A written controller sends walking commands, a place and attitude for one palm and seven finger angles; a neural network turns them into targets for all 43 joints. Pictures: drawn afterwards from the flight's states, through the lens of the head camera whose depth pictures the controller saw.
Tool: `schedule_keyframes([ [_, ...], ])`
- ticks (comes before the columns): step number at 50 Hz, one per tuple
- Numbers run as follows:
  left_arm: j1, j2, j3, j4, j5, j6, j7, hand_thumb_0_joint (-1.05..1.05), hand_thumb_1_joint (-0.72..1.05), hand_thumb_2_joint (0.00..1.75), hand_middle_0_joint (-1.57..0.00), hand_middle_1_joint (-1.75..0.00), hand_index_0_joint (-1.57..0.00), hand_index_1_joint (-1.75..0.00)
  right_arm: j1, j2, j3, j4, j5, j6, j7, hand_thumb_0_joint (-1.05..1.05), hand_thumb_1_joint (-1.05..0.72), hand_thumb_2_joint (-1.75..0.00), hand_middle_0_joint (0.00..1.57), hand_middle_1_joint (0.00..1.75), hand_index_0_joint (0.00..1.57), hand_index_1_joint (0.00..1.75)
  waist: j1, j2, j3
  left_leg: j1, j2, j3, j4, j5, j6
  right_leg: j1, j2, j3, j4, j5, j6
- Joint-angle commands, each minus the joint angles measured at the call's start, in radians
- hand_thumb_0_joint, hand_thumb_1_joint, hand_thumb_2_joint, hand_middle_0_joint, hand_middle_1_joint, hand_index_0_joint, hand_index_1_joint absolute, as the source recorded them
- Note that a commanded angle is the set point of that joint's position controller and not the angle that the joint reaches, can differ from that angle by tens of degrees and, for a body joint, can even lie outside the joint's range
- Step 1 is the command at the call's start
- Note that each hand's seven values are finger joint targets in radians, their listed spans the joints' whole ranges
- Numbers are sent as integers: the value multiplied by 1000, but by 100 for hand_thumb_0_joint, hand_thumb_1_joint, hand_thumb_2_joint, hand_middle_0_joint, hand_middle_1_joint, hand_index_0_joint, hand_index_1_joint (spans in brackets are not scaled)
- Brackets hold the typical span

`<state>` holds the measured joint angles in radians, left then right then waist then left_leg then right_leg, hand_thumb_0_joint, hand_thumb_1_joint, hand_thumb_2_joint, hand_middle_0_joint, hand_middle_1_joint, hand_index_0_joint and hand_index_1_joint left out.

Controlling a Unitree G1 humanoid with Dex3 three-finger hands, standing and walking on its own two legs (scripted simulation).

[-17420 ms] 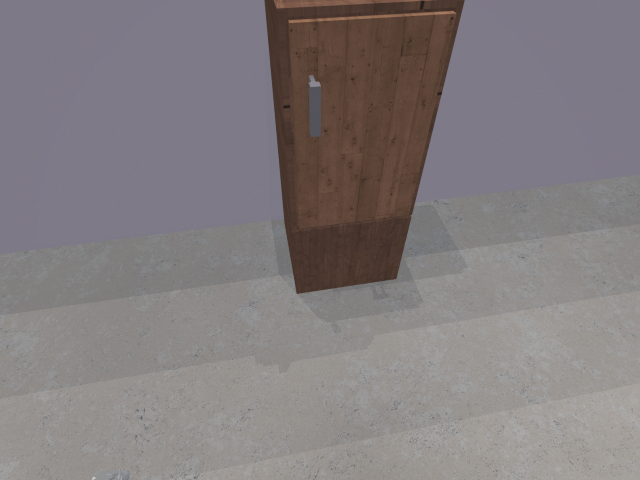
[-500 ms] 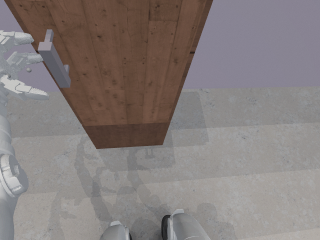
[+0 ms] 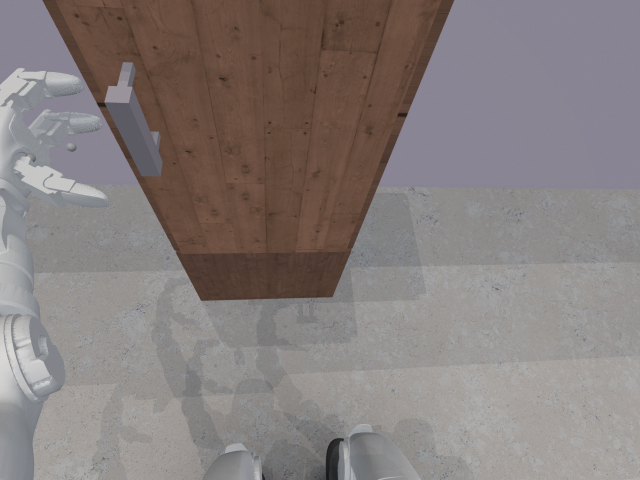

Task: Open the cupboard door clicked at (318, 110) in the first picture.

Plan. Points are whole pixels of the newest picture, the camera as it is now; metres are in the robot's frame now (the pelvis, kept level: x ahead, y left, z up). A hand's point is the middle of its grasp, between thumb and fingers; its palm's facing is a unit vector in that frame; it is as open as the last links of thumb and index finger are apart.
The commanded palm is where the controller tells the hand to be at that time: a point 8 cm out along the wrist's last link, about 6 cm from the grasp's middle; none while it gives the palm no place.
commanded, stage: move the hooked fingers beside the handle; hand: left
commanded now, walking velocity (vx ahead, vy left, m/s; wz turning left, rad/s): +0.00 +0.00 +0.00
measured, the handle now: (140, 122) +0.52 +0.19 +0.08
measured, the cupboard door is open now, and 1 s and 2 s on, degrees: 0 0 0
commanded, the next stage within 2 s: slide the fingers in behind the handle in 0.02 s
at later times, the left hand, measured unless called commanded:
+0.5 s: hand (92, 151) +0.48 +0.23 +0.09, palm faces -0.03 -1.00 +0.01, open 14.0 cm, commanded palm +0.46 +0.27 +0.09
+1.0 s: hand (104, 157) +0.47 +0.22 +0.09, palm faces +0.02 -1.00 +0.00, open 14.5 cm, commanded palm +0.45 +0.24 +0.09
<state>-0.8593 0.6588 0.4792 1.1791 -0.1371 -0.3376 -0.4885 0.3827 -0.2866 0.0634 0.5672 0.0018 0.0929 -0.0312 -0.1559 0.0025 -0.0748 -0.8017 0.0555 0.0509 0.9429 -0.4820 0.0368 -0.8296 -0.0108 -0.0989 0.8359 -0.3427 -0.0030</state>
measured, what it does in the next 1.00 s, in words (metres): stands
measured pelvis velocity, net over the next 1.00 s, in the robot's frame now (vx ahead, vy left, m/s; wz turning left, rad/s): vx -0.01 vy -0.01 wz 0.04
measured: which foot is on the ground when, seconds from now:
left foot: down 0.00-1.00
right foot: down 0.00-1.00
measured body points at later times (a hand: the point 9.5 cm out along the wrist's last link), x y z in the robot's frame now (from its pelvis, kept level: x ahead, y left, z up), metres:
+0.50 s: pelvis -0.01 +0.00 +0.00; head +0.11 +0.03 +0.43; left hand +0.47 +0.29 +0.09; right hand +0.01 -0.26 -0.10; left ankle -0.02 +0.09 -0.69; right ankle +0.03 -0.13 -0.69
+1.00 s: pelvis -0.01 -0.01 +0.00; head +0.11 +0.02 +0.44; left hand +0.46 +0.27 +0.09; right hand +0.02 -0.27 -0.11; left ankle -0.02 +0.09 -0.69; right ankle +0.03 -0.13 -0.69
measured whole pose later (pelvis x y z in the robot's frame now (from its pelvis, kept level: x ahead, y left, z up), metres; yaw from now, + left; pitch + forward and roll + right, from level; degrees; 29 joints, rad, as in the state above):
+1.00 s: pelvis -0.01 -0.01 +0.00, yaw +2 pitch +18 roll -3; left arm -0.86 0.50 0.32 1.14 -0.17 -0.37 -0.32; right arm 0.39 -0.27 0.04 0.65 -0.01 0.04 -0.01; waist -0.12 0.01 -0.08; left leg -0.79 0.03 0.02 0.94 -0.47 0.03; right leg -0.81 -0.03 -0.13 0.85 -0.35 -0.01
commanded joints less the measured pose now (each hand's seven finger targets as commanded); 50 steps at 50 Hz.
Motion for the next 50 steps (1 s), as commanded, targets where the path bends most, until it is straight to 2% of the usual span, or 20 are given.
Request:
schedule_keyframes([
  [1, -428, 305, 30, -217, -21, -65, 0, 0, -50, 30, -30, -120, -30, -120, 174, -196, -75, -38, 1, -15, -15, 0, -90, -90, 20, 30, 20, 30, -9, 174, -464, 277, -22, -93, -103, 518, -18, 238, 51, 62, -39, 331, -21],
  [2, -416, 285, 17, -218, -22, -63, -3, 0, -50, 30, -30, -120, -30, -120, 173, -195, -75, -37, 1, -17, -13, 0, -90, -90, 20, 30, 20, 30, -8, 185, -466, 292, -21, -94, -103, 527, -20, 224, 52, 60, -42, 324, -22],
  [5, -407, 310, 42, -219, -31, -65, -7, 0, -50, 30, -30, -120, -30, -120, 177, -199, -76, -35, 0, -17, -12, 0, -90, -90, 20, 30, 20, 30, -3, 181, -491, 304, -17, -97, -96, 558, -24, 228, 54, 59, -37, 337, -23],
  [7, -414, 293, 23, -198, -28, -56, -7, 0, -50, 30, -30, -120, -30, -120, 171, -197, -74, -34, 1, -17, -12, 0, -90, -90, 20, 30, 20, 30, -12, 157, -439, 259, -20, -96, -105, 497, -19, 227, 53, 56, -42, 311, -22],
  [11, -395, 240, 5, -262, -39, -66, 0, 0, -50, 30, -30, -120, -30, -120, 177, -192, -82, -35, -3, -19, -6, 0, -90, -90, 20, 30, 20, 30, 1, 211, -500, 353, -13, -108, -101, 590, -33, 200, 55, 47, -40, 317, -26],
  [14, -387, 229, 9, -217, -51, -58, 15, 0, -50, 30, -30, -120, -30, -120, 176, -196, -79, -33, 0, -18, -6, 0, -90, -90, 20, 30, 20, 30, -10, 117, -428, 276, -18, -102, -111, 511, -20, 216, 57, 47, -48, 304, -25],
  [15, -398, 251, 16, -240, -36, -60, 22, 0, -50, 30, -30, -120, -30, -120, 173, -196, -81, -33, 0, -17, -6, 0, -90, -90, 20, 30, 20, 30, 1, 157, -453, 285, -19, -100, -115, 507, -23, 221, 53, 51, -44, 298, -24],
  [16, -399, 223, -8, -254, -28, -59, 30, 0, -50, 30, -30, -120, -30, -120, 168, -190, -81, -38, 1, -18, -4, 0, -90, -90, 20, 30, 20, 30, 0, 204, -454, 307, -21, -98, -116, 508, -25, 198, 51, 52, -47, 285, -24],
  [20, -426, 228, 3, -292, -22, -76, 66, 0, -50, 30, -30, -120, -30, -120, 176, -189, -84, -31, -4, -24, -2, 0, -90, -90, 20, 30, 20, 30, 2, 179, -476, 333, -15, -111, -118, 525, -32, 199, 54, 45, -43, 278, -26],
  [22, -414, 198, -12, -259, -23, -73, 77, 0, -50, 30, -30, -120, -30, -120, 169, -186, -81, -31, -2, -28, -1, 0, -90, -90, 20, 30, 20, 30, -4, 153, -443, 301, -19, -103, -120, 485, -27, 203, 53, 47, -49, 271, -24],
  [26, -426, 191, -23, -258, -9, -87, 88, 0, -50, 30, -30, -120, -30, -120, 170, -186, -82, -24, -4, -33, -1, 0, -90, -90, 20, 30, 20, 30, -6, 154, -452, 298, -22, -104, -122, 465, -25, 214, 52, 53, -49, 267, -26],
  [29, -447, 120, -73, -272, -19, -91, 83, 0, -50, 30, -30, -120, -30, -120, 166, -181, -83, -21, -2, -40, 0, 0, -90, -90, 20, 30, 20, 30, -22, 166, -443, 329, -19, -107, -120, 478, -25, 186, 54, 47, -50, 261, -28],
  [31, -462, 134, -62, -261, -22, -90, 86, 0, -50, 30, -30, -120, -30, -120, 167, -184, -85, -10, -3, -43, -1, 0, -90, -90, 20, 30, 20, 30, -21, 147, -448, 314, -21, -106, -120, 447, -25, 193, 52, 52, -54, 254, -24],
  [34, -454, 91, -90, -270, -24, -95, 88, 0, -50, 30, -30, -120, -30, -120, 162, -179, -85, -12, -3, -51, 0, 0, -90, -90, 20, 30, 20, 30, -22, 169, -446, 322, -25, -103, -117, 457, -23, 187, 52, 51, -51, 260, -28],
  [36, -492, 70, -117, -258, -17, -93, 95, 0, -50, 30, -30, -120, -30, -120, 162, -179, -84, 2, -4, -53, 0, 0, -90, -90, 20, 30, 20, 30, -37, 149, -420, 320, -21, -115, -123, 437, -26, 162, 51, 45, -54, 238, -25],
  [39, -502, 16, -155, -299, -17, -101, 104, 0, -50, 30, -30, -120, -30, -120, 167, -173, -89, 4, -6, -60, 3, 0, -90, -90, 20, 30, 20, 30, -38, 193, -464, 386, -21, -122, -112, 516, -31, 145, 51, 42, -48, 259, -28],
  [43, -511, -41, -199, -279, -15, -99, 117, 0, -50, 30, -30, -120, -30, -120, 163, -172, -92, 24, -7, -65, 9, 0, -90, -90, 20, 30, 20, 30, -49, 156, -439, 373, -21, -125, -116, 468, -31, 133, 51, 40, -58, 238, -25],
  [46, -533, -27, -192, -281, -11, -103, 126, 0, -50, 30, -30, -120, -30, -120, 166, -174, -92, 34, -8, -70, 8, 0, -90, -90, 20, 30, 20, 30, -52, 149, -446, 371, -23, -127, -113, 473, -29, 139, 49, 41, -55, 250, -26],
  [48, -530, -81, -232, -303, -9, -107, 127, 0, -50, 30, -30, -120, -30, -120, 159, -165, -93, 33, -9, -76, 13, 0, -90, -90, 20, 30, 20, 30, -48, 192, -464, 394, -27, -123, -113, 485, -32, 135, 47, 41, -55, 251, -28],
  [50, -519, -85, -233, -294, -14, -109, 130, 0, -50, 30, -30, -120, -30, -120, 160, -167, -94, 39, -8, -76, 15, 0, -90, -90, 20, 30, 20, 30, -53, 154, -462, 393, -25, -127, -108, 503, -31, 139, 50, 38, -55, 267, -26],
])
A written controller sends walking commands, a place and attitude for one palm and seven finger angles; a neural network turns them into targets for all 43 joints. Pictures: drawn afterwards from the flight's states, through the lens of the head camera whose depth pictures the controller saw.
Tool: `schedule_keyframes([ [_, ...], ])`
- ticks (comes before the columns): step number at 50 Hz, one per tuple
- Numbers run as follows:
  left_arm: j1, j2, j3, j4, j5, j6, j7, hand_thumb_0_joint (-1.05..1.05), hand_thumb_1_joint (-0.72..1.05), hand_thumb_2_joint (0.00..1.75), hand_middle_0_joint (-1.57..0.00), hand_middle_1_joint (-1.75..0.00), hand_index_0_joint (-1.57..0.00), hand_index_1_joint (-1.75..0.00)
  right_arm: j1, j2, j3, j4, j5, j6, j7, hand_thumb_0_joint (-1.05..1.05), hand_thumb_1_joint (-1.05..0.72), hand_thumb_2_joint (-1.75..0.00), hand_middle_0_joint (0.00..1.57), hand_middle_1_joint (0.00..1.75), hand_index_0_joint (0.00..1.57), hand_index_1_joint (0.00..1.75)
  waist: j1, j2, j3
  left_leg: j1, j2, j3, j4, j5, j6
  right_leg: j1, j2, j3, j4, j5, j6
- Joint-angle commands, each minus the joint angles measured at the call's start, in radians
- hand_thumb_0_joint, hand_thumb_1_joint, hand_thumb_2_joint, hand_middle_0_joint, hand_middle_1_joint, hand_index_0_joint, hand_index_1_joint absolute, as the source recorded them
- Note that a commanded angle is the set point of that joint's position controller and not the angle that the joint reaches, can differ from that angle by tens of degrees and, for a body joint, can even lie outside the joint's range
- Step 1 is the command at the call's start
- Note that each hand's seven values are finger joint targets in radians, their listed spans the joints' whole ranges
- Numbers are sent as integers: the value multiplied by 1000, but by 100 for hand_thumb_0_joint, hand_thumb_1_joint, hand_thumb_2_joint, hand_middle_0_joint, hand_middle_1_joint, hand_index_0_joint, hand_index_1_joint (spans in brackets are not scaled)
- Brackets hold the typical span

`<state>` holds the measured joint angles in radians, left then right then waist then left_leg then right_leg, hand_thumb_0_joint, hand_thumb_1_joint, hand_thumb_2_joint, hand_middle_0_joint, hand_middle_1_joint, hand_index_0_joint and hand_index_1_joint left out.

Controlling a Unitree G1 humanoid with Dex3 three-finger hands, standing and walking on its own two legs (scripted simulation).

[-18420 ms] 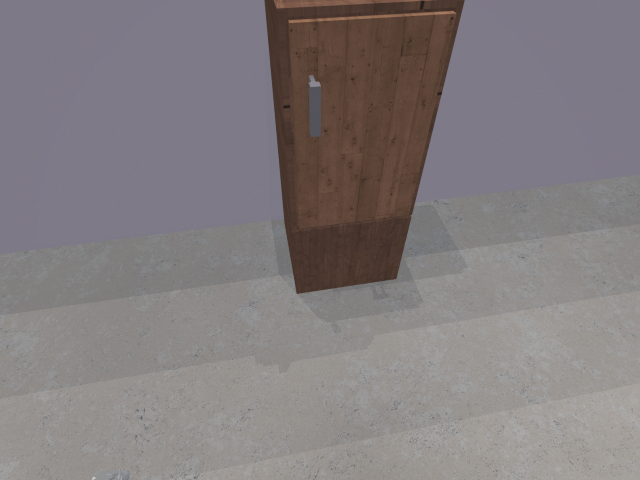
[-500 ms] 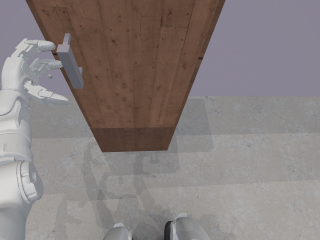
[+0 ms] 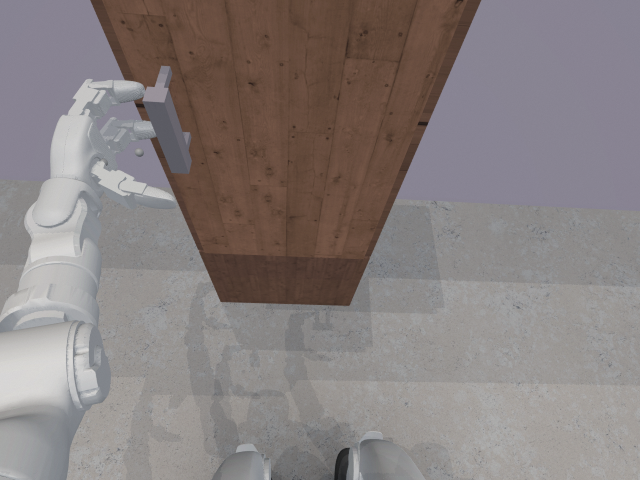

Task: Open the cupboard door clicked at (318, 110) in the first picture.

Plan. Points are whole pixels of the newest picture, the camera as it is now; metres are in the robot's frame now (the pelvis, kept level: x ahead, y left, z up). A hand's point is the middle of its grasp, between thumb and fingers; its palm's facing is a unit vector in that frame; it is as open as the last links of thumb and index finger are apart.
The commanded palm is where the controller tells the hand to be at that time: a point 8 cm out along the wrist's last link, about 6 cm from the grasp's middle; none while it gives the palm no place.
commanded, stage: slide the fingers in behind the handle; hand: left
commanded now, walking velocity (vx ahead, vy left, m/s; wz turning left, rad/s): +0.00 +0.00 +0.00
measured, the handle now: (173, 122) +0.54 +0.17 +0.08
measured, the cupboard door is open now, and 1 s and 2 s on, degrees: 0 0 9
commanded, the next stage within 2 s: close the thumb around the handle in 0.72 s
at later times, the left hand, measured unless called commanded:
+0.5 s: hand (181, 149) +0.49 +0.16 +0.09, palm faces -0.07 -1.00 +0.00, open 13.9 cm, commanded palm +0.47 +0.21 +0.09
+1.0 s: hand (178, 147) +0.49 +0.16 +0.09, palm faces -0.07 -1.00 -0.01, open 12.9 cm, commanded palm +0.47 +0.21 +0.09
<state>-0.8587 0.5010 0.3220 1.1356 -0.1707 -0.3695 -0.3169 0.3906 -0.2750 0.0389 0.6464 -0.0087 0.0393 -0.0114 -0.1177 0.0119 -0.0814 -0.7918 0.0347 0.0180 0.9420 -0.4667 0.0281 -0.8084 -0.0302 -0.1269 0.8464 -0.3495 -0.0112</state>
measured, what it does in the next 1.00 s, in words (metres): stands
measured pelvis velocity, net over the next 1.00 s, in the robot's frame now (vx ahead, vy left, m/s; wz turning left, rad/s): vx -0.01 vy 0.00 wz -0.02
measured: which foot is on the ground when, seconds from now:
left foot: down 0.00-1.00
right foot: down 0.00-1.00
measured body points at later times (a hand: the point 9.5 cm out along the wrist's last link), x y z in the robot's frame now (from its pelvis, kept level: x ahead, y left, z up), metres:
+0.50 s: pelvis -0.01 -0.01 +0.00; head +0.10 +0.00 +0.44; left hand +0.49 +0.21 +0.09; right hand +0.01 -0.27 -0.12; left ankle -0.01 +0.09 -0.69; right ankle +0.03 -0.12 -0.69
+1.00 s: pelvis -0.01 +0.00 +0.00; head +0.11 +0.01 +0.43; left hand +0.49 +0.22 +0.09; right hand +0.00 -0.27 -0.11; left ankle -0.01 +0.09 -0.69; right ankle +0.03 -0.12 -0.69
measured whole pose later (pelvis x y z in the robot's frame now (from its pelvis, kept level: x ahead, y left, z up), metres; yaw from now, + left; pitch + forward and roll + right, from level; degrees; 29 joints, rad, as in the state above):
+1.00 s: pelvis -0.01 +0.00 +0.00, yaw -1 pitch +18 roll -2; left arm -0.91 0.48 0.36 1.18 -0.11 -0.39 -0.30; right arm 0.40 -0.28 0.05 0.62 0.00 0.03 -0.02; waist -0.15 0.01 -0.07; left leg -0.81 0.04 0.05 0.94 -0.45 0.03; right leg -0.85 -0.02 -0.10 0.87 -0.33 -0.02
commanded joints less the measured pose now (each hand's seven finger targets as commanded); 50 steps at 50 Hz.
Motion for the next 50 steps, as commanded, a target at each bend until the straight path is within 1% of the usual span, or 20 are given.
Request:
schedule_keyframes([
  [1, -521, 87, -63, -232, 18, -74, -39, 0, -50, 30, -30, -120, -30, -120, 149, -181, -69, -37, 3, -21, -6, 0, -90, -90, 20, 30, 20, 30, -92, 127, -431, 355, -5, -93, -111, 450, -20, 122, 68, 66, -67, 260, -18],
  [3, -513, 108, -23, -209, 4, -65, -27, 0, -50, 30, -30, -120, -30, -120, 139, -180, -63, -47, 5, -22, -8, 0, -90, -90, 20, 30, 20, 30, -75, 116, -417, 300, -15, -83, -120, 398, -16, 161, 65, 71, -66, 255, -20],
  [4, -514, 152, 17, -196, 1, -63, -15, 0, -50, 30, -30, -120, -30, -120, 141, -183, -61, -48, 5, -24, -10, 0, -90, -90, 20, 30, 20, 30, -70, 119, -414, 289, -16, -81, -120, 402, -14, 169, 65, 70, -60, 263, -23],
  [6, -515, 192, 49, -200, 18, -63, 12, 0, -50, 30, -30, -120, -30, -120, 139, -177, -57, -62, 3, -25, -9, 0, -90, -90, 20, 30, 20, 30, -59, 100, -425, 244, -21, -70, -118, 394, -10, 208, 62, 82, -53, 286, -17],
  [10, -477, 163, 10, -250, 57, -94, 21, 0, -50, 30, -30, -120, -30, -120, 142, -166, -62, -76, 2, -26, 2, 0, -90, -90, 20, 30, 20, 30, -49, 137, -487, 290, -19, -67, -107, 454, -13, 218, 62, 86, -41, 324, -17],
  [11, -460, 119, -12, -213, 46, -84, 15, 0, -50, 30, -30, -120, -30, -120, 136, -163, -61, -78, 5, -25, 4, 0, -90, -90, 20, 30, 20, 30, -60, 106, -449, 274, -19, -61, -111, 425, -11, 211, 64, 84, -51, 312, -14],
  [14, -487, 157, 35, -204, 17, -73, 17, 0, -50, 30, -30, -120, -30, -120, 135, -173, -60, -82, 7, -25, -5, 0, -90, -90, 20, 30, 20, 30, -57, 85, -433, 237, -22, -56, -121, 378, -6, 237, 63, 89, -56, 299, -16],
  [20, -455, 168, 40, -236, 38, -94, 32, 0, -50, 30, -30, -120, -30, -120, 140, -166, -62, -85, 6, -30, -2, 0, -90, -90, 20, 30, 20, 30, -43, 84, -482, 237, -25, -44, -118, 388, -4, 274, 62, 102, -55, 329, -12],
  [23, -438, 199, 72, -170, 31, -76, 29, 0, -50, 30, -30, -120, -30, -120, 136, -172, -59, -83, 12, -25, -7, 0, -90, -90, 20, 30, 20, 30, -44, 30, -397, 143, -29, -30, -132, 296, 1, 297, 59, 110, -71, 287, -10],
  [25, -456, 244, 98, -177, 40, -75, 32, 0, -50, 30, -30, -120, -30, -120, 138, -175, -57, -87, 11, -25, -13, 0, -90, -90, 20, 30, 20, 30, -40, 55, -413, 140, -31, -28, -132, 288, 4, 300, 57, 117, -68, 281, -10],
  [27, -469, 208, 64, -177, 46, -73, 29, 0, -50, 30, -30, -120, -30, -120, 139, -169, -56, -89, 12, -27, -13, 0, -90, -90, 20, 30, 20, 30, -51, 67, -407, 149, -31, -29, -131, 286, 3, 281, 56, 115, -70, 272, -9],
  [30, -456, 239, 88, -192, 43, -81, 25, 0, -50, 30, -30, -120, -30, -120, 147, -173, -59, -93, 10, -28, -14, 0, -90, -90, 20, 30, 20, 30, -41, 64, -449, 161, -30, -32, -128, 306, 3, 299, 57, 117, -63, 289, -9],
  [31, -457, 201, 63, -199, 38, -80, 19, 0, -50, 30, -30, -120, -30, -120, 141, -170, -59, -96, 11, -30, -13, 0, -90, -90, 20, 30, 20, 30, -46, 87, -450, 170, -31, -26, -128, 307, 1, 289, 56, 117, -66, 290, -9],
  [32, -442, 227, 86, -177, 36, -76, 19, 0, -50, 30, -30, -120, -30, -120, 144, -174, -60, -91, 12, -29, -14, 0, -90, -90, 20, 30, 20, 30, -41, 63, -430, 155, -28, -27, -128, 286, 1, 285, 57, 115, -69, 270, -10],
  [39, -489, 240, 86, -168, 43, -69, 26, 0, -50, 30, -30, -120, -30, -120, 159, -183, -60, -88, 9, -32, -20, 0, -90, -90, 20, 30, 20, 30, -54, 68, -423, 169, -26, -42, -128, 287, 3, 244, 60, 107, -64, 245, -11],
  [41, -500, 202, 57, -175, 43, -66, 26, 0, -50, 30, -30, -120, -30, -120, 157, -179, -60, -84, 9, -34, -17, 0, -90, -90, 20, 30, 20, 30, -58, 109, -438, 200, -24, -45, -127, 302, -3, 216, 58, 103, -63, 241, -11],
  [44, -513, 200, 57, -154, 41, -64, 34, 0, -33, 37, -31, -122, -31, -122, 164, -184, -59, -82, 6, -35, -17, 0, -90, -90, 20, 30, 20, 30, -73, 46, -405, 178, -23, -51, -127, 282, 3, 210, 63, 99, -67, 225, -9],
  [46, -514, 208, 58, -171, 49, -67, 33, 0, -22, 42, -32, -123, -32, -123, 161, -182, -60, -83, 7, -35, -15, 0, -90, -90, 20, 30, 20, 30, -60, 101, -446, 194, -26, -47, -125, 287, -3, 216, 58, 104, -63, 228, -11],
  [48, -497, 194, 51, -148, 49, -60, 33, 0, -11, 47, -33, -124, -33, -124, 162, -181, -59, -82, 7, -35, -13, 0, -90, -90, 20, 30, 20, 30, -64, 68, -420, 181, -24, -50, -128, 287, -2, 216, 61, 99, -64, 227, -10],
  [50, -509, 227, 74, -147, 48, -61, 34, 0, 0, 52, -34, -125, -34, -125, 166, -184, -57, -80, 6, -33, -16, 0, -90, -90, 20, 30, 20, 30, -65, 63, -419, 169, -24, -48, -125, 294, 0, 226, 60, 103, -64, 242, -9],
])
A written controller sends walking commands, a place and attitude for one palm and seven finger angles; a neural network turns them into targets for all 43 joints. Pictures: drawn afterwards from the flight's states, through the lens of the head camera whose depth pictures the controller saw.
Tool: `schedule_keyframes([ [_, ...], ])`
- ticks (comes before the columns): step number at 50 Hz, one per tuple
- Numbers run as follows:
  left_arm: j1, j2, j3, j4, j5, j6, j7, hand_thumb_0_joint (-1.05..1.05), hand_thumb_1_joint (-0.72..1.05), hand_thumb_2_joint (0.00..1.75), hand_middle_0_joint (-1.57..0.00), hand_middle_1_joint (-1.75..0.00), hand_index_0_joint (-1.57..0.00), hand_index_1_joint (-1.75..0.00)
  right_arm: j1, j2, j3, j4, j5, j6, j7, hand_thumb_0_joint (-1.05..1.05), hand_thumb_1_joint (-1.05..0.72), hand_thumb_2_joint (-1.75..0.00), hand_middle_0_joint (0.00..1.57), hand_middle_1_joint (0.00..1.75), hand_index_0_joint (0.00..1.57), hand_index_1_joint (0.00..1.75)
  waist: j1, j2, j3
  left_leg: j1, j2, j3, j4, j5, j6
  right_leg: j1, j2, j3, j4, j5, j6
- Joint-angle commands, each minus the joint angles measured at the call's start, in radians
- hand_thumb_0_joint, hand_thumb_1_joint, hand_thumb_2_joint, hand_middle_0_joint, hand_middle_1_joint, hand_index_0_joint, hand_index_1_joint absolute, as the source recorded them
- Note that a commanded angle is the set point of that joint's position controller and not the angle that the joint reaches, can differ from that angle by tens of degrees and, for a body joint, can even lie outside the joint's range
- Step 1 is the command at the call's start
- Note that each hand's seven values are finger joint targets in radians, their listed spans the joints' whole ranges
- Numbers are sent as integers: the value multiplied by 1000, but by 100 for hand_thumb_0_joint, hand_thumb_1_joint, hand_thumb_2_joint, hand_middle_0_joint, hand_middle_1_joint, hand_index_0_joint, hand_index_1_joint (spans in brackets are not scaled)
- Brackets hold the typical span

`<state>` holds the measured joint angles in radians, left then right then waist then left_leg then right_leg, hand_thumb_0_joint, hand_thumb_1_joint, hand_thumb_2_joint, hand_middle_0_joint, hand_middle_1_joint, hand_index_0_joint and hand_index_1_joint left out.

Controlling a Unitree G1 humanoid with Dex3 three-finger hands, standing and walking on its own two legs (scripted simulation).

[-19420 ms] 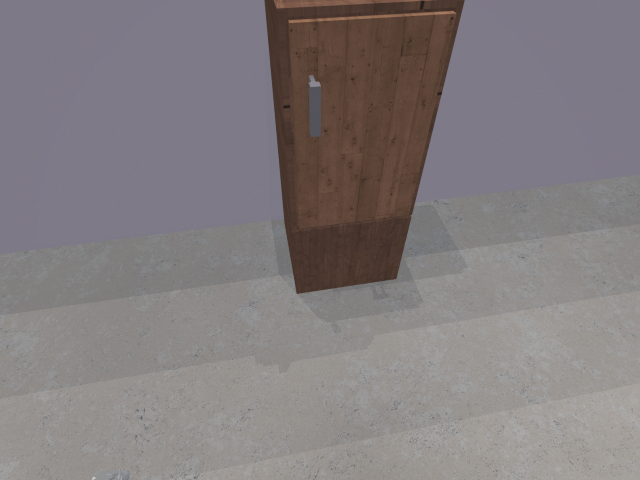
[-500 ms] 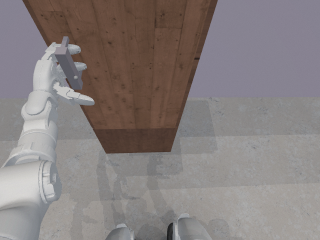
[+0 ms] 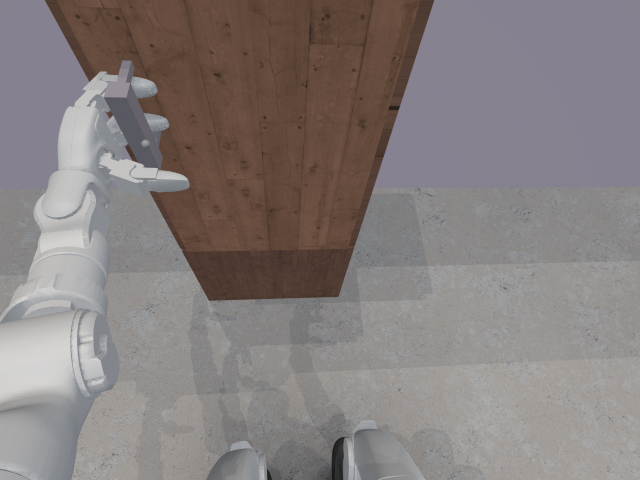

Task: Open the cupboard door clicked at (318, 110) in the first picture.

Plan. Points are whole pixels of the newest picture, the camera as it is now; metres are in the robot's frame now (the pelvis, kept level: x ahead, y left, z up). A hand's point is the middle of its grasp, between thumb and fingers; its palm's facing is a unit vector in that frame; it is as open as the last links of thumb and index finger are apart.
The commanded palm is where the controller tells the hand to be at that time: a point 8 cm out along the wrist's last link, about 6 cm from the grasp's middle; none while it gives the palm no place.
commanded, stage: close the thumb around the handle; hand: left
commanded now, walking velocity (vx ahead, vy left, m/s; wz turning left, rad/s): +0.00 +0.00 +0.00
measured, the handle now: (139, 118) +0.54 +0.19 +0.09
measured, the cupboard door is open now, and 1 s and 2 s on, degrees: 0 9 45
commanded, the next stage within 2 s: pull the door open along its arc in 0.52 s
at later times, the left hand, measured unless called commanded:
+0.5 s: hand (151, 145) +0.50 +0.17 +0.09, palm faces -0.08 -1.00 +0.01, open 5.9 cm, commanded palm +0.48 +0.23 +0.09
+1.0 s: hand (158, 181) +0.45 +0.16 +0.08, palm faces -0.06 -1.00 +0.00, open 5.7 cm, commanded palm +0.38 +0.21 +0.09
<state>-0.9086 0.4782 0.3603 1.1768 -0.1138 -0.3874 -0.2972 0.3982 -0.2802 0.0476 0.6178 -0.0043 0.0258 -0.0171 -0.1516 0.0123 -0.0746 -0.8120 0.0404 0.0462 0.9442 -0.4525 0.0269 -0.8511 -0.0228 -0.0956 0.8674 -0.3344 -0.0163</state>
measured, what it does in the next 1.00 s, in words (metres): stands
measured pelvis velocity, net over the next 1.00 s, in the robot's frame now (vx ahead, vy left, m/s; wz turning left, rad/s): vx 0.02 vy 0.00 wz -0.04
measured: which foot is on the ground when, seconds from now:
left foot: down 0.00-1.00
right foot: down 0.00-1.00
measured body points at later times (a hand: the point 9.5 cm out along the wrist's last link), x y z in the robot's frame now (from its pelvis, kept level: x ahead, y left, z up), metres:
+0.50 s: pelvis +0.00 +0.00 +0.00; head +0.12 +0.02 +0.43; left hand +0.50 +0.23 +0.09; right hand +0.01 -0.26 -0.11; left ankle +0.00 +0.10 -0.68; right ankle +0.04 -0.12 -0.68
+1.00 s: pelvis +0.02 +0.00 +0.01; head +0.10 +0.00 +0.46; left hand +0.44 +0.21 +0.09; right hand +0.06 -0.26 -0.10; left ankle +0.00 +0.10 -0.68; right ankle +0.04 -0.12 -0.68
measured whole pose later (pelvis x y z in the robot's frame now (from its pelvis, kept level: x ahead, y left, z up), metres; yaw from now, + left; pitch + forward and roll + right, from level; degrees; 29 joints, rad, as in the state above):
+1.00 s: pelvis +0.02 +0.00 +0.01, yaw -2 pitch +15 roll -1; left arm -0.50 0.32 0.31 0.77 -0.20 -0.34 -0.24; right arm 0.40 -0.26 0.02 0.56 0.02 0.04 0.01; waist -0.11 0.03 -0.11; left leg -0.66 0.04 0.09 0.85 -0.45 0.03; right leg -0.74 -0.01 -0.05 0.80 -0.33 -0.01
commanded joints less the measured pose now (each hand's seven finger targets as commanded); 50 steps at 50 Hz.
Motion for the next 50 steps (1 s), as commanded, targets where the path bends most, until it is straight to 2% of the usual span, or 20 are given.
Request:
schedule_keyframes([
  [1, -455, 238, 22, -186, -6, -41, 11, 0, 6, 54, -34, -126, -34, -126, 153, -177, -66, -53, 3, -18, -10, 0, -90, -90, 20, 30, 20, 30, -31, 83, -425, 190, -30, -73, -127, 270, 0, 260, 51, 73, -86, 217, -4],
  [4, -476, 251, 34, -168, -11, -37, 8, 0, 23, 61, -35, -128, -35, -128, 157, -180, -62, -53, 2, -23, -13, 0, -90, -90, 20, 30, 20, 30, -40, 61, -402, 170, -32, -75, -126, 246, 5, 257, 53, 73, -88, 199, -5],
  [5, -476, 271, 44, -196, -6, -44, 7, 0, 28, 64, -36, -128, -36, -128, 158, -180, -64, -55, 2, -23, -13, 0, -90, -90, 20, 30, 20, 30, -24, 95, -438, 194, -30, -79, -128, 273, -1, 264, 52, 72, -79, 214, -7],
  [6, -464, 233, 22, -197, -8, -44, 5, 0, 34, 66, -36, -129, -36, -129, 154, -175, -65, -59, 2, -23, -10, 0, -90, -90, 20, 30, 20, 30, -25, 112, -454, 217, -31, -79, -128, 281, -4, 254, 52, 68, -79, 213, -7],
  [12, -440, 246, 35, -181, -16, -41, 6, 0, 68, 80, -38, -133, -38, -133, 151, -179, -63, -60, 2, -20, -8, 0, -90, -90, 20, 30, 20, 30, -26, 62, -409, 171, -29, -75, -128, 255, -1, 263, 54, 69, -84, 203, -5],
  [14, -439, 270, 53, -179, -12, -42, 6, 0, 79, 85, -39, -134, -39, -134, 155, -182, -64, -63, 2, -19, -11, 0, -90, -90, 20, 30, 20, 30, -26, 60, -416, 169, -31, -74, -124, 253, 3, 268, 55, 71, -82, 206, -7],
  [16, -452, 248, 33, -181, -11, -38, 2, 0, 90, 90, -40, -135, -40, -135, 153, -178, -64, -61, 3, -21, -11, 0, -90, -90, 20, 30, 20, 30, -32, 74, -420, 173, -30, -72, -124, 251, 2, 260, 53, 74, -85, 204, -4],
  [20, -464, 256, 43, -206, -11, -40, 10, 0, 90, 90, -40, -135, -40, -135, 159, -178, -67, -61, 1, -19, -11, 0, -90, -90, 20, 30, 20, 30, -26, 94, -450, 212, -28, -81, -121, 286, -2, 241, 54, 66, -78, 209, -5],
  [22, -451, 263, 52, -195, -12, -36, 21, 0, 90, 90, -40, -135, -40, -135, 153, -178, -64, -63, 2, -18, -12, 0, -90, -90, 20, 30, 20, 30, -25, 61, -419, 176, -29, -77, -125, 259, -1, 255, 54, 68, -82, 199, -3],
  [25, -480, 312, 80, -214, 6, -49, 39, 0, 90, 90, -40, -135, -40, -135, 156, -178, -63, -63, -2, -19, -13, 0, -90, -90, 20, 30, 20, 30, -19, 85, -437, 173, -31, -78, -121, 269, -1, 262, 52, 72, -73, 209, -3],
  [26, -466, 273, 53, -200, 7, -47, 40, 0, 90, 90, -40, -135, -40, -135, 154, -173, -62, -66, 0, -19, -11, 0, -90, -90, 20, 30, 20, 30, -26, 83, -430, 178, -32, -76, -122, 265, -1, 257, 53, 71, -76, 206, -2],
  [31, -458, 291, 63, -185, 9, -48, 40, 0, 90, 90, -40, -135, -40, -135, 148, -177, -60, -71, 1, -21, -13, 0, -90, -90, 20, 30, 20, 30, -25, 69, -424, 158, -32, -73, -125, 228, 1, 266, 53, 76, -82, 184, -3],
  [33, -394, 181, 7, -208, -14, -48, 30, 0, 90, 90, -40, -135, -40, -135, 135, -168, -64, -84, 2, -27, -5, 0, -90, -90, 20, 30, 20, 30, -12, 72, -435, 183, -34, -67, -133, 228, -3, 270, 54, 71, -87, 183, -5],
  [36, -337, 206, 39, -270, -24, -61, 35, 0, 90, 90, -40, -135, -40, -135, 133, -170, -69, -93, 1, -26, 1, 0, -90, -90, 20, 30, 20, 30, 21, 97, -490, 223, -32, -67, -137, 281, -8, 300, 54, 67, -76, 222, -9],
  [38, -262, 181, 30, -304, -31, -59, 36, 0, 90, 90, -40, -135, -40, -135, 122, -166, -73, -104, 4, -24, 4, 0, -90, -90, 20, 30, 20, 30, 32, 55, -484, 215, -31, -57, -146, 292, -5, 339, 56, 67, -82, 247, -8],
  [40, -185, 171, 27, -354, -40, -58, 35, 0, 90, 90, -40, -135, -40, -135, 113, -164, -75, -117, 10, -21, 6, 0, -90, -90, 20, 30, 20, 30, 49, 57, -491, 230, -29, -55, -156, 336, -6, 364, 57, 65, -80, 288, -11],
  [43, -36, 116, 4, -420, -62, -40, 31, 0, 90, 90, -40, -135, -40, -135, 82, -154, -79, -141, 20, -17, 11, 0, -90, -90, 20, 30, 20, 30, 70, 10, -441, 215, -29, -37, -180, 339, -4, 413, 56, 63, -98, 316, -10],
  [45, 59, 110, 7, -531, -75, -40, 31, 0, 90, 90, -40, -135, -40, -135, 60, -148, -82, -161, 24, -20, 12, 0, -90, -90, 20, 30, 20, 30, 98, 58, -468, 246, -30, -27, -190, 394, -5, 453, 51, 68, -97, 362, -13],
  [47, 190, 62, -15, -628, -91, -32, 35, 0, 90, 90, -40, -135, -40, -135, 41, -135, -87, -176, 29, -26, 17, 0, -90, -90, 20, 30, 20, 30, 115, 21, -456, 259, -25, -25, -203, 458, -5, 496, 48, 65, -99, 416, -12],
  [50, 393, -7, -48, -793, -120, -19, 44, 0, 90, 90, -40, -135, -40, -135, 0, -120, -88, -202, 36, -42, 26, 0, -90, -90, 20, 30, 20, 30, 138, 35, -429, 289, -21, -15, -220, 523, -6, 527, 42, 64, -108, 464, -11],
])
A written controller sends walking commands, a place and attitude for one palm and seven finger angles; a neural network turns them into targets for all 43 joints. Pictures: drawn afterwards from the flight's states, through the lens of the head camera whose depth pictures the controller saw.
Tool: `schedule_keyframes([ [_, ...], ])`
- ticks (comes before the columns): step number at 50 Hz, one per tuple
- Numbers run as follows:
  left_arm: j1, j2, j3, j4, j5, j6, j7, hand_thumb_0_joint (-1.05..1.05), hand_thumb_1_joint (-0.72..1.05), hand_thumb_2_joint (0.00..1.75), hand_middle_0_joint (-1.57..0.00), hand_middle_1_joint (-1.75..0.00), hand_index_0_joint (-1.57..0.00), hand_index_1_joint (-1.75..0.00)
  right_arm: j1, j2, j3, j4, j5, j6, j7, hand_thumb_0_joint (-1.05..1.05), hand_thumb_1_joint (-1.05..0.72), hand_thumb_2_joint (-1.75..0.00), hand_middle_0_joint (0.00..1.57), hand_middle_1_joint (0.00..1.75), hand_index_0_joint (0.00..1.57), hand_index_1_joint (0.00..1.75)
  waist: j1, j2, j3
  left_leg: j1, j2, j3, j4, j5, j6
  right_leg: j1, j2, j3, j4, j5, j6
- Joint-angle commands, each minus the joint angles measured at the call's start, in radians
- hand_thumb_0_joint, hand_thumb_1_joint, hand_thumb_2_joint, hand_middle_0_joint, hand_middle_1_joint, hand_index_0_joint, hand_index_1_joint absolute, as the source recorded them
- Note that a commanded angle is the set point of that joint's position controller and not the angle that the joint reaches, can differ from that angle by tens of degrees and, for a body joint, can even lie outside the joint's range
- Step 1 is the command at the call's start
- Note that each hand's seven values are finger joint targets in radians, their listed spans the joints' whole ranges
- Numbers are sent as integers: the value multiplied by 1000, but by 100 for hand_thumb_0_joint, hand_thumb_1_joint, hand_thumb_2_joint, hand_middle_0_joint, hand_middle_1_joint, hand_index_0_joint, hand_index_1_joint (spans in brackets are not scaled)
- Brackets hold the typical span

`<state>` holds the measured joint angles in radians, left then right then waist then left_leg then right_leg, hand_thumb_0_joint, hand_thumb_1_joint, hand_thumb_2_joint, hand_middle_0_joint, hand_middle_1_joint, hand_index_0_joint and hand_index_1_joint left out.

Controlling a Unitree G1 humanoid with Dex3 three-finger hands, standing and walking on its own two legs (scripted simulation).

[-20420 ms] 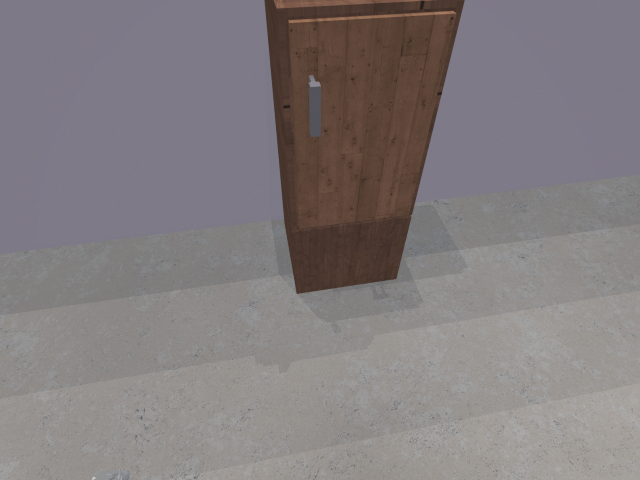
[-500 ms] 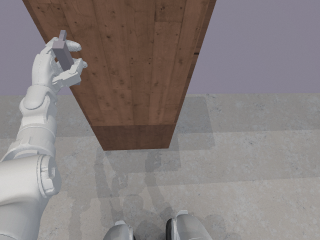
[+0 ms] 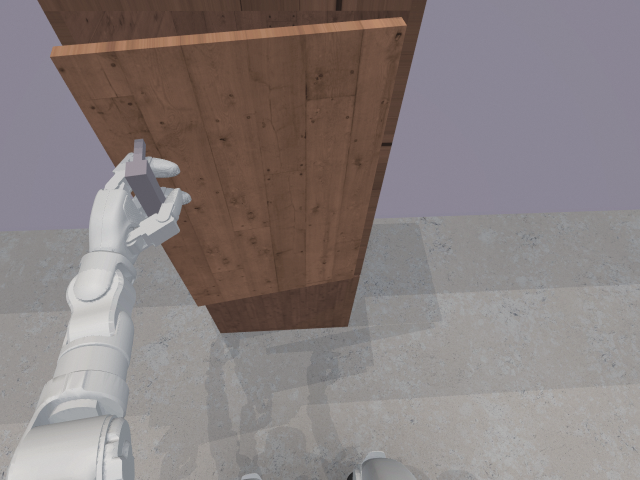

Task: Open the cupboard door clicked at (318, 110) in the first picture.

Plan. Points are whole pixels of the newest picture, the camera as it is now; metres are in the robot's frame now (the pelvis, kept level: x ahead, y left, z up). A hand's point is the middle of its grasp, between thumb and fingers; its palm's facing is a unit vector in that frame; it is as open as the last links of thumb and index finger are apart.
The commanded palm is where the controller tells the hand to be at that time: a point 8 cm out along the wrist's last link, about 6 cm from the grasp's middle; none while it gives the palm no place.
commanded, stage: pull the door open along its arc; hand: left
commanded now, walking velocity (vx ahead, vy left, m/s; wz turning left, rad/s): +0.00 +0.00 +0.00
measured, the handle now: (154, 189) +0.47 +0.20 +0.07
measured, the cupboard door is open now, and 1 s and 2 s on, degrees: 9 45 48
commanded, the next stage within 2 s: open thumb and fingers to let go in 0.54 s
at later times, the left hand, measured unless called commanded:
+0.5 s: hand (258, 333) +0.27 +0.06 +0.08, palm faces +0.32 -0.95 +0.00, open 6.1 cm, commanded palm +0.19 +0.11 +0.07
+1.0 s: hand (271, 340) +0.26 +0.05 +0.08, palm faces +0.41 -0.91 +0.00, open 9.4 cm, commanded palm +0.22 +0.09 +0.07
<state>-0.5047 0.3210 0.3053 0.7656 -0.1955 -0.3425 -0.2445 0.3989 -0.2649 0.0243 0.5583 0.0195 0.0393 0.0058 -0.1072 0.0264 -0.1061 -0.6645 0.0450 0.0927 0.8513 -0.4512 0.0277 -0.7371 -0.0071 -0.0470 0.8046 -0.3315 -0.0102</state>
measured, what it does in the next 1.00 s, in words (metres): shifts its weight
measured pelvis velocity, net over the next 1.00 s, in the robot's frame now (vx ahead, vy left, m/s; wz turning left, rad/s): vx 0.00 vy -0.06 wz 0.08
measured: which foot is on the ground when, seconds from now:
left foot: down 0.00-1.00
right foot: down 0.00-1.00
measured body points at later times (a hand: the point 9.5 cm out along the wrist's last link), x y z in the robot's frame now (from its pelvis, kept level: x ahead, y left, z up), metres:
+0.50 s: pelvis +0.03 -0.03 +0.01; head +0.04 -0.04 +0.46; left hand +0.25 +0.11 +0.08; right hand +0.25 -0.20 -0.07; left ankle -0.03 +0.10 -0.70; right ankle +0.03 -0.12 -0.70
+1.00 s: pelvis +0.00 -0.06 +0.00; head +0.03 -0.09 +0.45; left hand +0.23 +0.09 +0.08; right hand +0.18 -0.27 -0.10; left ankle -0.02 +0.10 -0.70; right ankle +0.03 -0.12 -0.70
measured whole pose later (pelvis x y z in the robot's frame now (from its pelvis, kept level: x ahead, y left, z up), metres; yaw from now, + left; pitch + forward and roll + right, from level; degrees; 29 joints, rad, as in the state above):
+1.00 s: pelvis +0.00 -0.06 +0.00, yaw +5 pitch +7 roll +2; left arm 0.24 -0.08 -0.20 -0.05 0.05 -0.20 0.46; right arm 0.22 -0.22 0.00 0.55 -0.06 -0.01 -0.02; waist 0.00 0.04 -0.08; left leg -0.49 0.02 -0.04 0.80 -0.43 -0.03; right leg -0.57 -0.01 -0.13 0.83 -0.39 -0.09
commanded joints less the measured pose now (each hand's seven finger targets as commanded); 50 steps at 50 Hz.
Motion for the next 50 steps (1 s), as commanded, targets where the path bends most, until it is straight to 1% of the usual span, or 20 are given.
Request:
schedule_keyframes([
  [1, 47, 112, -19, -433, -44, -58, -4, 0, 90, 90, -40, -135, -40, -135, -15, -130, -65, -148, 13, -62, 6, 0, -90, -90, 20, 30, 20, 30, 94, 11, -383, 152, -24, -61, -135, 532, -9, 418, 25, 12, -49, 468, -15],
  [2, 92, 86, -38, -494, -48, -54, 5, 0, 90, 90, -40, -135, -40, -135, -31, -126, -66, -154, 14, -69, 8, 0, -90, -90, 20, 30, 20, 30, 94, 13, -367, 170, -24, -62, -140, 537, -12, 413, 25, 7, -53, 465, -14],
  [3, 127, 41, 34, -571, -95, -45, 111, 0, 90, 90, -40, -135, -40, -135, -64, -100, -69, -158, 11, -77, 12, 0, -90, -90, 20, 30, 20, 30, 150, 0, -347, 159, -29, -59, -151, 514, -24, 413, 29, -11, -71, 435, -11],
  [4, 192, -11, 1, -631, -85, -35, 207, 0, 90, 90, -40, -135, -40, -135, -97, -94, -67, -164, 8, -90, 18, 0, -90, -90, 20, 30, 20, 30, 153, -22, -316, 160, -31, -62, -157, 499, -26, 413, 31, -19, -79, 409, -10],
  [5, 239, -94, -88, -668, -50, -21, 263, 0, 90, 90, -40, -135, -40, -135, -108, -86, -64, -162, 3, -99, 27, 0, -90, -90, 20, 30, 20, 30, 129, -5, -281, 175, -31, -62, -165, 486, -30, 394, 27, -26, -82, 394, -9],
  [8, 393, -175, -162, -842, 45, -7, 444, 0, 90, 90, -40, -135, -40, -135, -137, -68, -70, -161, -22, -106, 45, 0, -90, -90, 20, 30, 20, 30, 138, -6, -290, 211, -28, -59, -155, 523, -32, 408, 15, -28, -75, 413, -11],
  [10, 479, -218, -212, -930, 109, 5, 548, 0, 90, 90, -40, -135, -40, -135, -159, -55, -68, -170, -37, -99, 46, 0, -90, -90, 20, 30, 20, 30, 141, -48, -285, 209, -28, -64, -158, 501, -31, 436, 9, -25, -73, 421, -15],
  [11, 519, -265, -265, -969, 142, 17, 593, 0, 90, 90, -40, -135, -40, -135, -177, -45, -64, -177, -45, -94, 46, 0, -90, -90, 20, 30, 20, 30, 140, -19, -274, 211, -31, -62, -158, 483, -32, 429, 6, -23, -72, 408, -16],
  [15, 626, -340, -367, -1037, 253, 83, 752, 0, 90, 90, -40, -135, -40, -135, -228, -23, -53, -195, -70, -63, 27, 0, -90, -90, 20, 30, 20, 30, 135, -81, -218, 188, -40, -71, -159, 364, -26, 439, -3, -9, -91, 350, -18],
  [18, 726, -372, -443, -1094, 303, 122, 772, 0, 90, 90, -40, -135, -40, -135, -250, -2, -44, -205, -77, -38, 12, 0, -90, -90, 20, 30, 20, 30, 135, -52, -208, 198, -46, -68, -150, 363, -26, 456, -7, 2, -96, 383, -23],
  [19, 771, -380, -456, -1099, 309, 131, 768, 0, 90, 90, -40, -135, -40, -135, -250, 1, -43, -211, -78, -33, 8, 0, -90, -90, 20, 30, 20, 30, 134, -82, -193, 196, -46, -72, -150, 362, -24, 466, -7, 0, -103, 392, -23],
  [24, 1003, -447, -520, -1198, 240, 138, 712, 0, 90, 90, -40, -135, -40, -135, -305, 20, -28, -231, -65, -19, 13, 0, -90, -90, 20, 30, 20, 30, 149, -80, -175, 205, -50, -70, -137, 378, -26, 524, -10, 3, -113, 496, -22],
  [29, 855, -503, -607, -1206, 270, 143, 740, 0, 90, 90, -40, -135, -40, -135, -314, 16, -24, -230, -75, -43, 20, 0, -90, -90, 20, 30, 20, 30, 102, -71, -131, 191, -59, -93, -93, 328, -24, 445, -23, 22, -112, 477, -6],
  [32, 678, -463, -566, -1139, 280, 135, 769, 0, 90, 90, -40, -135, -40, -135, -301, 8, -25, -202, -82, -59, 5, 0, -90, -90, 20, 30, 20, 30, 86, -110, -130, 157, -68, -102, -74, 264, -25, 401, -38, 50, -122, 401, 6],
  [35, 716, -455, -553, -1106, 271, 121, 759, 0, 69, 81, -38, -133, -38, -133, -291, 10, -33, -199, -80, -76, -7, 0, -90, -90, 20, 30, 20, 30, 109, -146, -182, 147, -75, -99, -75, 244, -25, 444, -57, 88, -146, 386, 18],
  [37, 697, -438, -540, -1097, 266, 108, 741, 0, 55, 75, -38, -131, -38, -131, -284, 7, -35, -190, -79, -83, -14, 0, -90, -90, 20, 30, 20, 30, 106, -172, -185, 130, -76, -101, -75, 229, -24, 468, -74, 124, -168, 390, 29],
  [40, 675, -417, -537, -1092, 272, 93, 713, 0, 34, 66, -36, -129, -36, -129, -283, -1, -37, -184, -78, -90, -20, 0, -90, -90, 20, 30, 20, 30, 104, -136, -179, 120, -75, -103, -79, 211, -20, 459, -81, 141, -177, 337, 27],
  [44, 611, -394, -517, -1057, 270, 76, 698, 0, 6, 54, -34, -126, -34, -126, -285, -6, -39, -178, -77, -104, -28, 0, -90, -90, 20, 30, 20, 30, 100, -160, -158, 97, -75, -112, -81, 157, -15, 428, -86, 157, -206, 178, 25],
  [48, 598, -418, -522, -1040, 266, 68, 708, 0, -22, 42, -32, -123, -32, -123, -289, -3, -42, -176, -76, -117, -30, 0, -90, -90, 20, 30, 20, 30, 103, -133, -172, 105, -76, -107, -85, 149, -15, 423, -85, 155, -208, 140, 23],
  [50, 582, -415, -516, -1017, 261, 73, 716, 0, -36, 36, -31, -122, -31, -122, -295, -6, -41, -176, -76, -123, -31, 0, -90, -90, 20, 30, 20, 30, 102, -170, -151, 98, -76, -109, -88, 122, -13, 404, -82, 152, -226, 67, 24],
])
